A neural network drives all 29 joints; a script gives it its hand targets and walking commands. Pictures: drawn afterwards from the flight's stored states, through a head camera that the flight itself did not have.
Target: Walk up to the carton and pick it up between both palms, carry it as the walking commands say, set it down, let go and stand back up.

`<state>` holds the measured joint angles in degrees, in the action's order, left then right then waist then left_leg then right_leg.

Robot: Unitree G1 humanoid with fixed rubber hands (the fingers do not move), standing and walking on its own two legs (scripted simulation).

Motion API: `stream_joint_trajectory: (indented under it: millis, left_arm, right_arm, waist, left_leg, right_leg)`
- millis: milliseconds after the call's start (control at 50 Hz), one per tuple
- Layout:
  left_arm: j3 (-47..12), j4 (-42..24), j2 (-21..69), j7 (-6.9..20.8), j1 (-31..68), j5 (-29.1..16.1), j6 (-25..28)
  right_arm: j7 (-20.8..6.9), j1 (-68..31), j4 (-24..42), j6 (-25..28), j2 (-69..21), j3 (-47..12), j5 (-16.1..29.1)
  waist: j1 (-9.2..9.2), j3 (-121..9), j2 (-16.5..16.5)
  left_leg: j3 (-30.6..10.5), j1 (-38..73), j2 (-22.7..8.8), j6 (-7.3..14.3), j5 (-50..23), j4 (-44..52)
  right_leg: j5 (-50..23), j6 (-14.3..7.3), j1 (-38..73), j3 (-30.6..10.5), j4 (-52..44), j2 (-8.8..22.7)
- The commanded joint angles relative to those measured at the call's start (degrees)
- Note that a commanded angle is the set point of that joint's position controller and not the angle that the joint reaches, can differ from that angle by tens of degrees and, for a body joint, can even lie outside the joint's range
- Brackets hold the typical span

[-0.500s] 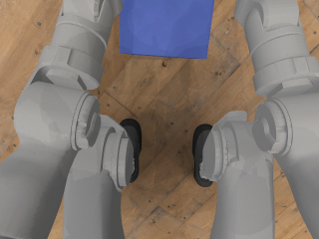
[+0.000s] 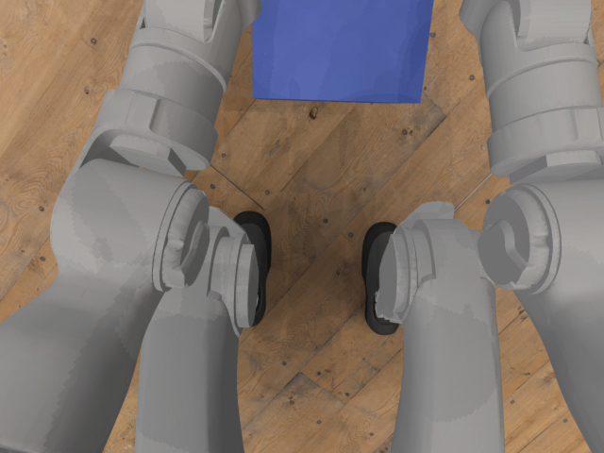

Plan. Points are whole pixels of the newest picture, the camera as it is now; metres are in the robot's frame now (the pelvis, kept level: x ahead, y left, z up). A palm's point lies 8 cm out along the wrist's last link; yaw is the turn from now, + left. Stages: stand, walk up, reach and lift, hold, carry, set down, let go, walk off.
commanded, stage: reach and lift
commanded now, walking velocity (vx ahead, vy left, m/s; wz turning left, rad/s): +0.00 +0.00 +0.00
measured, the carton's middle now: out of the picture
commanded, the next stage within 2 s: none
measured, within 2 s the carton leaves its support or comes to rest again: neither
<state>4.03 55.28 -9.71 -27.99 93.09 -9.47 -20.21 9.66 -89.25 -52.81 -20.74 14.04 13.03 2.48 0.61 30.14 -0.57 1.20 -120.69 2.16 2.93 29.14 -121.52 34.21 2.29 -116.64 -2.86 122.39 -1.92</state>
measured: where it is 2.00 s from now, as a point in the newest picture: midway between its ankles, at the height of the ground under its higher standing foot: (315, 292)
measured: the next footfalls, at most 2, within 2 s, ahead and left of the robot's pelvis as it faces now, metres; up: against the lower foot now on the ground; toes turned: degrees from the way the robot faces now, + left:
none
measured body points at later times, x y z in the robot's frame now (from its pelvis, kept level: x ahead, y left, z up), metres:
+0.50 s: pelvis -0.02 +0.00 +0.03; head +0.33 +0.02 +0.31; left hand +0.56 +0.10 -0.07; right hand +0.56 -0.14 -0.07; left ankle +0.14 +0.10 -0.36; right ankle +0.12 -0.15 -0.36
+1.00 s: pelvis -0.03 +0.00 +0.07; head +0.29 +0.02 +0.38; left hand +0.53 +0.10 +0.00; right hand +0.53 -0.14 +0.00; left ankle +0.14 +0.10 -0.36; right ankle +0.12 -0.15 -0.36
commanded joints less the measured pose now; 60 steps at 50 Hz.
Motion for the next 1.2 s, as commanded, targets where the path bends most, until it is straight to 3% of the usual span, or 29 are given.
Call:
stream_joint_trajectory:
  millis: [0, 80, 100, 180, 200, 260, 280, 340, 400, 440, 460, 540, 580, 640, 760, 800, 820, 860, 900, 980, 1040, 1060, 1120, 1160, 1180]
  left_arm:
    - [-17.6, -23.2, 64.7, 31.6, 44.1, -1.1, 2.7]
    - [-16.2, -21.3, 65.7, 32.1, 42.3, 0.1, 1.8]
    - [-16.5, -23.4, 66.0, 32.0, 42.7, 0.1, 1.8]
    - [-16.4, -23.4, 68.1, 32.4, 41.6, 0.4, 0.9]
    - [-17.1, -24.8, 68.6, 32.4, 42.8, 0.1, 0.8]
    - [-16.6, -23.8, 69.5, 32.7, 41.4, 0.6, 0.2]
    - [-15.5, -21.1, 69.3, 32.7, 40.8, 1.4, -0.1]
    - [-17.0, -25.1, 70.1, 32.6, 41.7, 0.0, -0.7]
    - [-16.9, -26.4, 70.4, 32.5, 44.0, 0.0, -1.1]
    - [-15.4, -22.2, 71.2, 32.7, 42.5, 0.8, -1.8]
    - [-15.5, -24.3, 71.5, 32.7, 43.6, 0.5, -1.7]
    - [-14.5, -21.6, 73.4, 33.2, 40.8, 1.6, -2.5]
    - [-15.3, -25.0, 73.1, 33.2, 43.0, 1.2, -2.6]
    - [-14.4, -23.2, 73.8, 33.3, 40.5, 1.9, -3.3]
    - [-15.6, -24.4, 75.6, 33.5, 41.1, 1.3, -4.1]
    - [-15.0, -24.9, 75.3, 33.5, 42.0, 1.2, -4.1]
    - [-15.5, -25.6, 76.3, 33.5, 41.4, 0.8, -4.3]
    - [-15.1, -24.1, 75.9, 33.5, 40.8, 1.5, -4.4]
    - [-16.3, -25.3, 77.3, 33.5, 41.6, 0.8, -4.6]
    - [-15.7, -25.7, 77.1, 33.5, 40.7, 1.4, -4.8]
    - [-15.7, -25.1, 78.3, 33.8, 40.6, 1.1, -5.1]
    - [-16.1, -26.8, 77.8, 33.6, 40.1, 1.1, -4.9]
    - [-15.5, -25.1, 77.7, 33.8, 39.7, 1.7, -5.2]
    - [-17.6, -29.6, 78.2, 33.7, 41.3, 0.7, -5.2]
    - [-16.2, -26.5, 77.4, 33.8, 40.6, 1.2, -5.1]
  right_arm:
    - [-16.9, -46.5, 23.1, 3.3, -67.3, -16.7, 8.8]
    - [-17.3, -46.8, 23.4, 2.6, -68.9, -16.8, 8.3]
    - [-17.4, -47.4, 24.4, 2.4, -69.5, -17.3, 8.8]
    - [-17.5, -48.0, 26.5, 1.8, -71.1, -17.7, 8.8]
    - [-17.6, -48.3, 26.2, 1.6, -70.7, -17.9, 9.0]
    - [-17.6, -49.5, 27.9, 1.4, -71.0, -18.4, 9.2]
    - [-17.7, -50.0, 25.7, 1.0, -70.9, -17.9, 8.7]
    - [-17.6, -51.3, 29.6, 0.6, -71.4, -19.2, 10.2]
    - [-17.5, -50.8, 27.6, -0.2, -71.7, -18.6, 10.2]
    - [-17.5, -51.8, 26.1, -0.5, -71.8, -17.2, 9.5]
    - [-17.6, -51.3, 26.1, -0.6, -72.5, -16.8, 9.2]
    - [-18.0, -51.3, 26.1, -1.0, -72.9, -16.5, 8.2]
    - [-18.1, -49.7, 26.0, -1.5, -74.0, -16.9, 8.4]
    - [-18.2, -50.4, 26.3, -1.9, -74.5, -17.1, 8.7]
    - [-18.2, -49.7, 26.9, -2.4, -74.5, -16.7, 8.0]
    - [-18.4, -50.6, 26.5, -2.7, -75.1, -17.2, 8.5]
    - [-18.3, -51.0, 28.1, -2.8, -75.2, -17.8, 8.5]
    - [-18.3, -50.7, 27.1, -2.8, -75.1, -17.6, 8.5]
    - [-18.3, -50.1, 27.3, -3.1, -75.6, -17.6, 8.2]
    - [-18.5, -49.3, 27.4, -3.4, -76.5, -17.8, 8.4]
    - [-18.6, -47.9, 25.9, -3.5, -76.2, -16.4, 7.2]
    - [-18.6, -47.5, 27.1, -3.7, -77.1, -18.1, 8.2]
    - [-18.7, -46.9, 25.8, -3.8, -76.6, -16.9, 7.0]
    - [-18.8, -45.7, 27.3, -4.1, -77.4, -18.7, 8.1]
    - [-18.7, -44.6, 24.2, -4.2, -77.2, -17.0, 6.9]
  waist:
    - [3.69, -135.7, 5.9]
    - [3.13, -136.8, 4.1]
    - [2.57, -139.0, 4.3]
    - [2.62, -142.7, 3.1]
    - [3.52, -143.9, 3.5]
    - [2.63, -146.4, 3.2]
    - [2.65, -142.5, 2.4]
    - [2.96, -148.9, 2.4]
    - [3.51, -148.4, 3.1]
    - [2.93, -143.7, 2.7]
    - [3.41, -145.5, 2.7]
    - [3.29, -146.2, 2.7]
    - [3.61, -149.7, 3.3]
    - [2.65, -148.8, 3.0]
    - [4.39, -151.0, 3.0]
    - [3.41, -150.5, 2.7]
    - [4.17, -153.6, 2.6]
    - [3.43, -151.6, 2.5]
    - [4.61, -153.7, 2.9]
    - [3.57, -154.0, 3.0]
    - [4.94, -152.4, 2.9]
    - [3.65, -155.1, 3.1]
    - [4.3, -151.7, 2.7]
    - [4.25, -157.4, 3.3]
    - [4.67, -151.5, 2.5]
  left_leg:
    - [-0.2, 68.0, 6.4, -3.4, -29.6, 10.4]
    - [0.0, 67.1, 6.5, -3.0, -27.5, 11.6]
    - [0.2, 68.1, 6.7, -3.0, -27.8, 11.8]
    - [0.3, 69.3, 6.9, -2.8, -27.2, 12.9]
    - [-0.1, 70.6, 6.8, -3.0, -27.4, 12.7]
    - [0.1, 71.8, 6.9, -2.9, -27.2, 13.2]
    - [0.0, 69.2, 6.7, -2.7, -24.4, 13.8]
    - [-0.4, 74.6, 6.9, -2.8, -26.6, 14.6]
    - [-0.5, 75.4, 6.8, -3.1, -23.8, 15.4]
    - [-0.6, 72.8, 6.7, -2.8, -20.5, 16.6]
    - [-0.7, 74.0, 6.7, -3.0, -20.5, 17.0]
    - [-0.7, 75.1, 7.0, -3.1, -20.5, 17.8]
    - [-0.9, 78.0, 6.9, -3.3, -21.9, 18.5]
    - [-1.1, 77.9, 7.0, -3.3, -20.7, 19.9]
    - [-1.9, 80.5, 7.1, -3.7, -19.6, 22.1]
    - [-2.1, 80.9, 6.9, -3.5, -18.8, 22.9]
    - [-2.4, 83.4, 6.9, -3.7, -19.8, 23.3]
    - [-2.3, 81.9, 6.9, -3.6, -18.5, 23.8]
    - [-3.0, 84.4, 6.8, -3.9, -18.0, 24.8]
    - [-3.0, 86.0, 6.7, -3.8, -17.4, 26.5]
    - [-3.4, 86.1, 6.5, -4.1, -16.1, 27.9]
    - [-3.0, 87.6, 6.6, -4.1, -17.5, 28.4]
    - [-3.5, 86.7, 6.5, -4.1, -15.0, 29.4]
    - [-3.7, 91.0, 6.5, -4.3, -16.6, 30.5]
    - [-4.3, 88.1, 6.3, -4.2, -14.7, 31.1]
  right_leg:
    - [-26.0, -2.1, 38.2, 8.8, -11.7, -6.7]
    - [-24.5, -1.7, 38.9, 8.8, -12.9, -6.8]
    - [-25.1, -1.7, 40.7, 8.6, -13.3, -6.9]
    - [-25.5, -1.6, 43.2, 8.5, -14.2, -7.3]
    - [-25.2, -1.7, 42.3, 8.7, -14.1, -7.2]
    - [-24.7, -1.7, 43.4, 8.5, -15.2, -7.4]
    - [-22.3, -1.7, 41.5, 8.3, -15.5, -7.1]
    - [-24.3, -1.6, 45.2, 8.8, -16.1, -7.5]
    - [-22.1, -1.9, 45.0, 8.6, -17.2, -7.4]
    - [-19.1, -2.0, 42.9, 8.5, -18.0, -7.3]
    - [-19.5, -2.1, 44.0, 8.6, -18.3, -7.4]
    - [-18.9, -2.2, 43.9, 8.5, -19.6, -7.6]
    - [-20.6, -2.4, 45.8, 8.4, -20.3, -7.8]
    - [-19.4, -2.3, 45.6, 8.3, -21.4, -8.0]
    - [-18.9, -2.5, 47.0, 8.2, -23.7, -8.1]
    - [-18.2, -2.6, 47.2, 7.8, -24.1, -7.9]
    - [-19.2, -2.5, 48.8, 8.2, -24.8, -8.2]
    - [-17.8, -2.6, 48.0, 7.7, -25.5, -8.1]
    - [-17.8, -2.7, 49.1, 7.9, -26.1, -8.2]
    - [-17.4, -2.7, 50.3, 7.4, -27.8, -8.3]
    - [-16.5, -3.0, 50.4, 7.3, -29.3, -8.1]
    - [-17.6, -2.8, 53.1, 7.1, -29.9, -8.3]
    - [-15.4, -2.9, 51.5, 6.9, -31.0, -8.2]
    - [-17.3, -3.0, 55.0, 6.8, -31.9, -8.3]
    - [-15.4, -3.0, 51.7, 6.7, -32.1, -8.2]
